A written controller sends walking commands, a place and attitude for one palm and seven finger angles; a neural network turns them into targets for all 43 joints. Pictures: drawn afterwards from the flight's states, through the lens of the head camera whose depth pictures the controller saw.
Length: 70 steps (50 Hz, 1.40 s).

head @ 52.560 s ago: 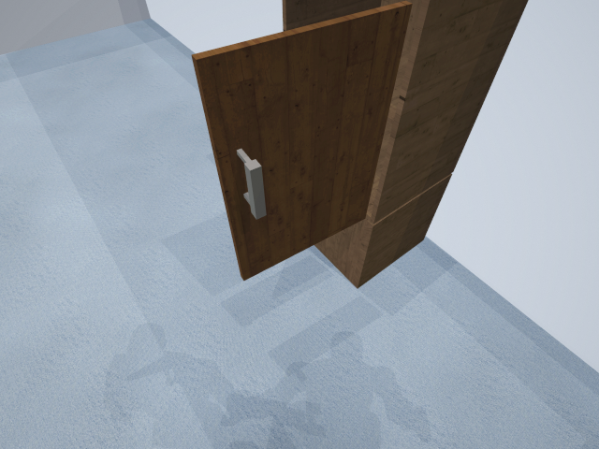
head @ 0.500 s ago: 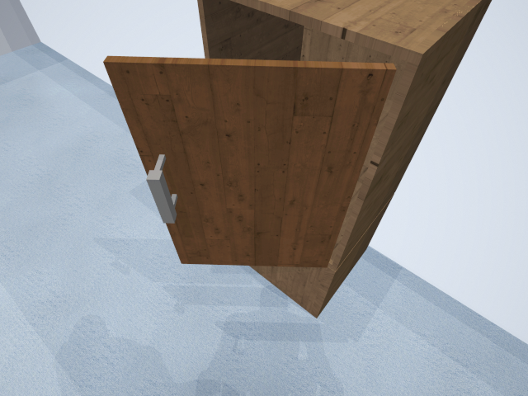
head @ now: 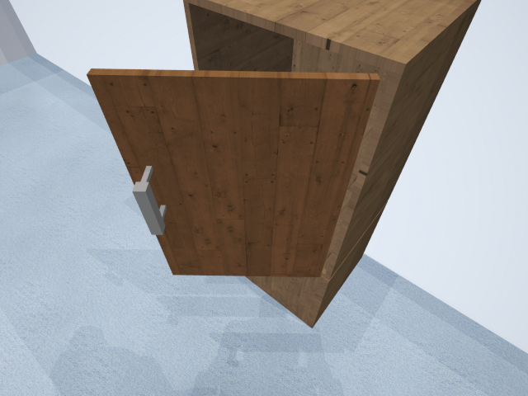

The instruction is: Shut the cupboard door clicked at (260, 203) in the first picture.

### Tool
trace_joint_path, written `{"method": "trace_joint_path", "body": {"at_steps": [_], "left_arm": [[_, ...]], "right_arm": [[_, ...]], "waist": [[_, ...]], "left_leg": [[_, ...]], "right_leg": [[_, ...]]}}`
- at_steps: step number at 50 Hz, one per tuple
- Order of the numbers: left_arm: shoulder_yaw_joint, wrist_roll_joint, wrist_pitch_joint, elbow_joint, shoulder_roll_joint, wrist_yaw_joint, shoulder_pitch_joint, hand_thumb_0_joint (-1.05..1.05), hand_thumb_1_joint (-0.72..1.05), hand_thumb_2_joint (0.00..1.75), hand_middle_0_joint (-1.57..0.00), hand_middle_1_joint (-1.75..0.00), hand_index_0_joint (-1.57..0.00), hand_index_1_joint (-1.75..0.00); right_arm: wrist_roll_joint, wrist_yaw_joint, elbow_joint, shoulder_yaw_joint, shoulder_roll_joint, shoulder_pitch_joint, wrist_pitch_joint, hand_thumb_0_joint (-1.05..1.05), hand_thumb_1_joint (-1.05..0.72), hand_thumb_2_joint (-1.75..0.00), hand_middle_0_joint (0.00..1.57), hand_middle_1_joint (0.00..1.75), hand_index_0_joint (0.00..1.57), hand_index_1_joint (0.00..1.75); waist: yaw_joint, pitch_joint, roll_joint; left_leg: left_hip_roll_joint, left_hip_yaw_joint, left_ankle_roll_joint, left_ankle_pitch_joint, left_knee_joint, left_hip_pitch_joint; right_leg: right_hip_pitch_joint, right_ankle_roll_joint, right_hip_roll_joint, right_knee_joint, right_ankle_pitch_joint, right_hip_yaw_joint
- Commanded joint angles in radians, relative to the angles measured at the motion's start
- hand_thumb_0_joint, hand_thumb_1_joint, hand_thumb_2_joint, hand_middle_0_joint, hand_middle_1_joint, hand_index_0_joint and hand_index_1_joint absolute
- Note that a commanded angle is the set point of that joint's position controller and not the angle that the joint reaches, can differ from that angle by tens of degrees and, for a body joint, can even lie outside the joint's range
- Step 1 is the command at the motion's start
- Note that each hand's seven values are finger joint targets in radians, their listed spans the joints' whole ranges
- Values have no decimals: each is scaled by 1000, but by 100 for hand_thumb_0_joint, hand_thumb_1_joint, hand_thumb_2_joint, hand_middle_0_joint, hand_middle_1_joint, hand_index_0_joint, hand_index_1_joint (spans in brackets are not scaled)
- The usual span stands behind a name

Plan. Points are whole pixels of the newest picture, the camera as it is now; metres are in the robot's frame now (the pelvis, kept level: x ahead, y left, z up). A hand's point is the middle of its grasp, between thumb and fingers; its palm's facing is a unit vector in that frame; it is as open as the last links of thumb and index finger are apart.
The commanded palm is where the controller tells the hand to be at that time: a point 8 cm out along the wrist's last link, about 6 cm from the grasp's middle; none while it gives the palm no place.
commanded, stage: look again from close up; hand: left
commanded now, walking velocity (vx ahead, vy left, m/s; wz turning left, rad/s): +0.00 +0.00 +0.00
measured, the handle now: (153, 201) +0.44 +0.24 +0.01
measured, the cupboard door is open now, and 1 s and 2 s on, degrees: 38 38 38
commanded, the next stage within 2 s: raise the hand and make a fist in 0.58 s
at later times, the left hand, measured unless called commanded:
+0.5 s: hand out of the picture -0.01 +0.20 -0.17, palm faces +0.01 -0.98 -0.20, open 7.4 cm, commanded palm none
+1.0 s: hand (141, 373) +0.16 +0.18 -0.01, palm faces +0.02 -1.00 +0.01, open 6.6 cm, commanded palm +0.08 +0.25 -0.05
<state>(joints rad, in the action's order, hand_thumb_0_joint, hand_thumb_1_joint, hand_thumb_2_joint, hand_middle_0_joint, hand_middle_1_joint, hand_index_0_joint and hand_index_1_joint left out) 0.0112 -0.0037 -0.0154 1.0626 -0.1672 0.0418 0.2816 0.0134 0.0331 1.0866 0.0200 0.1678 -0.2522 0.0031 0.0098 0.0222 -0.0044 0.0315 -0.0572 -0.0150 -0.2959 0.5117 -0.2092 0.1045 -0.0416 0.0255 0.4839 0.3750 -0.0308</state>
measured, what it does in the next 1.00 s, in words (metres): lowers itself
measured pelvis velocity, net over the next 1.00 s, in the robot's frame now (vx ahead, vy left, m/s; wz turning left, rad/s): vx -0.07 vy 0.01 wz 0.02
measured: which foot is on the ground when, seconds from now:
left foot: down 0.00-1.00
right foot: down 0.00-1.00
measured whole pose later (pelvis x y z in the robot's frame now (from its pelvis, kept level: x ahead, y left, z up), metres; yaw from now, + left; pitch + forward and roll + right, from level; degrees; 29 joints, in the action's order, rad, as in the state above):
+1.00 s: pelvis -0.07 +0.01 -0.05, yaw +1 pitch +10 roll +2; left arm -0.15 0.25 -0.55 0.24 -0.16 -0.27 0.29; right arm 0.00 -0.01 0.67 -0.05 0.22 -0.18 0.27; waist 0.03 -0.13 -0.05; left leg 0.01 -0.06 0.01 -0.36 0.91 -0.72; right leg 0.65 -0.03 -0.02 0.98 0.50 -0.04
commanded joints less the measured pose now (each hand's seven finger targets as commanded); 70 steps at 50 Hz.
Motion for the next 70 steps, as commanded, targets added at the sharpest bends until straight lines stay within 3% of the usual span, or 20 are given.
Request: {"method": "trace_joint_path", "body": {"at_steps": [1, 33, 34, 35, 36, 37, 38, 39, 41, 42, 43, 45, 47, 51, 55, 58, 63, 65, 67, 70], "left_arm": [[-21, -3, -11, -24, -124, 8, 78, 0, 90, 90, -20, -30, -20, -30], [-15, -7, -5, 12, -128, 0, 66, 0, 90, 90, -20, -30, -20, -30], [-12, -26, -31, 29, -106, 39, 137, 0, 90, 90, -20, -30, -20, -30], [-428, 109, -310, -1593, -698, 51, -728, 0, 90, 90, -20, -30, -20, -30], [-54, 134, -216, -1223, -198, 52, -15, 0, 90, 90, -22, -32, -22, -32], [-85, 166, -161, -1233, -167, 87, -26, 0, 90, 90, -24, -34, -24, -34], [56, 160, -62, -991, 90, 70, 189, 0, 90, 90, -25, -36, -25, -36], [28, 171, -101, -1171, 23, 66, -15, 0, 90, 90, -27, -38, -27, -38], [-62, 152, -185, -971, -38, 32, 23, 0, 90, 90, -31, -42, -31, -42], [-117, 160, -238, -831, -40, -4, 172, 0, 90, 90, -33, -44, -33, -44], [-115, 180, -310, -765, 4, -58, 264, 0, 90, 90, -35, -46, -35, -46], [-174, 230, -466, -767, 6, -204, 414, 0, 90, 90, -38, -50, -38, -50], [-249, 270, -588, -740, -65, -351, 410, 0, 90, 90, -42, -54, -42, -54], [-318, 314, -597, -978, -183, -416, 209, 0, 90, 90, -49, -62, -49, -62], [-260, 314, -662, -1392, -208, -319, -117, 0, 90, 90, -57, -70, -57, -70], [-159, 303, -708, -1499, -170, -292, -157, 0, 90, 90, -62, -76, -62, -76], [-80, 286, -528, -1281, -169, -358, -55, 0, 90, 90, -71, -86, -71, -86], [-135, 280, -380, -1160, -196, -373, 29, 0, 90, 90, -75, -90, -75, -90], [-224, 290, -250, -1152, -240, -353, 107, 0, 90, 90, -79, -94, -79, -94], [-301, 331, -198, -1306, -221, -257, 115, 0, 90, 90, -84, -100, -84, -100]], "right_arm": [[-2, 1, -32, -16, 89, -39, 18, 0, -90, -90, 20, 30, 20, 30], [-3, 0, 7, -23, 118, -5, 27, 0, -90, -90, 20, 30, 20, 30], [-11, -8, -62, -27, 125, 45, 35, 0, -90, -90, 20, 30, 20, 30], [-34, 84, -311, -65, 325, -102, 229, 0, -90, -90, 20, 30, 20, 30], [-83, 105, -319, -4, 212, -23, 311, 0, -90, -90, 20, 30, 20, 30], [-58, 95, -290, -28, 186, -6, 335, 0, -90, -90, 20, 30, 20, 30], [-58, 53, -267, -30, 148, 5, 342, 0, -90, -90, 20, 30, 20, 30], [-58, 27, -341, -68, 203, -8, 347, 0, -90, -90, 20, 30, 20, 30], [-37, 19, -398, -77, 205, 45, 354, 0, -90, -90, 20, 30, 20, 30], [-41, 11, -423, -88, 196, 61, 349, 0, -90, -90, 20, 30, 20, 30], [-32, -2, -454, -87, 185, 79, 345, 0, -90, -90, 20, 30, 20, 30], [-13, -27, -497, -106, 189, 101, 330, 0, -90, -90, 20, 30, 20, 30], [-23, -46, -536, -119, 187, 116, 316, 0, -90, -90, 20, 30, 20, 30], [-30, -38, -677, -117, 193, 168, 292, 0, -90, -90, 20, 30, 20, 30], [-28, -8, -717, -98, 180, 146, 304, 0, -90, -90, 20, 30, 20, 30], [-29, 28, -683, -86, 192, 105, 328, 0, -90, -90, 20, 30, 20, 30], [-53, 68, -670, -62, 214, 69, 325, 0, -90, -90, 20, 30, 20, 30], [-65, 72, -690, -63, 210, 68, 297, 0, -90, -90, 20, 30, 20, 30], [-73, 70, -731, -65, 200, 92, 267, 0, -90, -90, 20, 30, 20, 30], [-67, 62, -775, -60, 159, 114, 238, 0, -90, -90, 20, 30, 20, 30]], "waist": [[-8, 4, 4], [-20, 31, -7], [-32, 62, 22], [141, -364, 71], [28, -469, 445], [-12, -440, 332], [30, -279, 203], [40, -159, 117], [53, 61, -101], [14, 115, -195], [-14, 83, -302], [-78, -93, -362], [-104, -201, -293], [-115, -324, 90], [-25, -385, 184], [46, -334, 107], [76, -228, 20], [30, -213, -43], [-46, -273, -6], [-83, -331, -18]], "left_leg": [[64, 45, 40, 283, -52, 47], [77, 82, 57, 271, -137, 58], [76, 49, 27, 421, 95, 7], [29, 69, 63, 576, 68, 396], [35, 94, 48, 730, 13, 488], [55, 101, 2, 817, -31, 374], [53, 115, 15, 689, -56, 239], [42, 120, 15, 464, -11, 93], [-15, 116, 17, 102, 65, -177], [-29, 108, 19, 52, 103, -258], [-36, 105, 17, 63, 165, -329], [-50, 78, 4, 170, 293, -411], [-67, 58, -13, 147, 381, -496], [-77, 6, 10, 8, 475, -537], [-40, 57, 43, -143, 547, -532], [-20, 87, 51, -219, 584, -564], [-18, 102, 56, -267, 580, -653], [-19, 93, 53, -261, 551, -689], [-33, 87, 51, -225, 501, -645], [-36, 85, 42, -125, 448, -556]], "right_leg": [[42, 7, -126, -82, -474, 92], [60, 11, -132, -127, -307, 87], [119, 41, -180, -123, -693, 146], [150, 35, -63, 141, -729, -17], [236, 33, -5, 269, -324, -53], [229, 23, -5, 193, -138, -59], [305, 39, -20, 168, -104, -51], [300, 34, -33, 129, -148, -49], [423, 30, -40, 71, -85, -66], [466, 26, -44, 66, -27, -56], [508, 27, -40, 129, -41, -56], [491, 32, -35, 311, -321, -55], [486, 35, -59, 413, -400, 8], [585, 11, -55, 439, -19, 83], [732, 12, -43, 398, 286, 149], [810, 9, -21, 397, 353, 150], [805, 26, -14, 359, 410, 129], [747, 35, -30, 314, 454, 148], [649, 31, -35, 301, 426, 141], [557, 36, -37, 305, 293, 103]]}}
